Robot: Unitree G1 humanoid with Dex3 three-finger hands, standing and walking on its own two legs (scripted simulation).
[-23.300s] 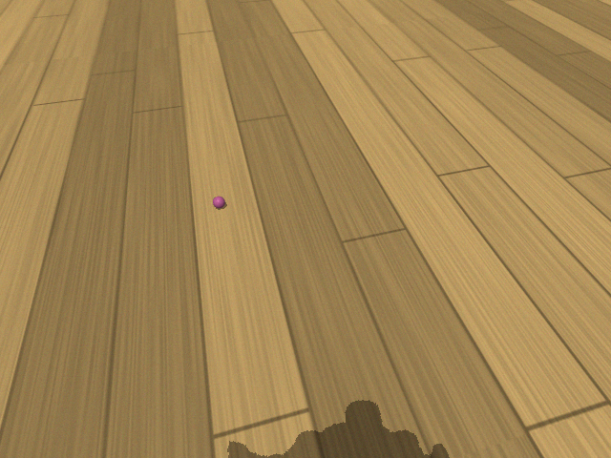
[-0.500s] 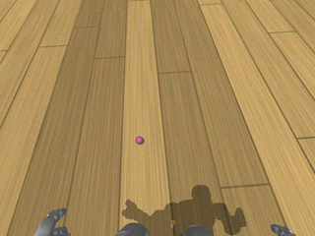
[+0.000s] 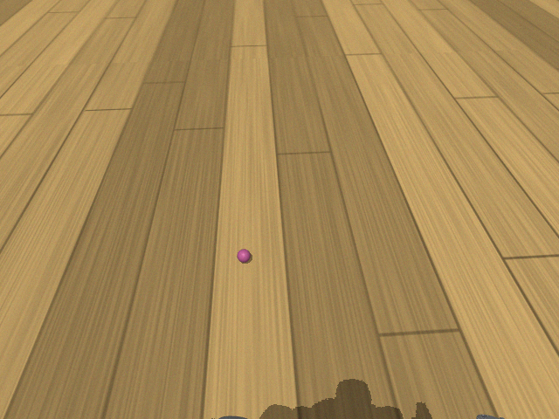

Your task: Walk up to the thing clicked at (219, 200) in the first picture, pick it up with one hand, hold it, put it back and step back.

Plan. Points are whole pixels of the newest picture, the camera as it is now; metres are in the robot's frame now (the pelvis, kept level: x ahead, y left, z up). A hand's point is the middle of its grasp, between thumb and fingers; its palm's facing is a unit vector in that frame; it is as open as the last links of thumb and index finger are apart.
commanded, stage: walk up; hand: left
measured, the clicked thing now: (243, 255) +0.85 +0.19 -0.73
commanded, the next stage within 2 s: stand in 0.84 s
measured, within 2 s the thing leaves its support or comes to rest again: neither
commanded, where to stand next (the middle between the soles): +0.46 -0.03 m, yaw -2 degrees
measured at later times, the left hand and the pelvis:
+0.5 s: hand out of the picture +0.10 +0.26 -0.14, palm faces +0.05 -0.94 -0.35, open 7.4 cm; pelvis +0.01 +0.00 +0.01, yaw +2 degrees
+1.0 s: hand out of the picture +0.10 +0.26 -0.14, palm faces +0.02 -0.94 -0.33, open 7.4 cm; pelvis +0.02 +0.00 +0.02, yaw +1 degrees
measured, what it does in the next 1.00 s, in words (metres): stands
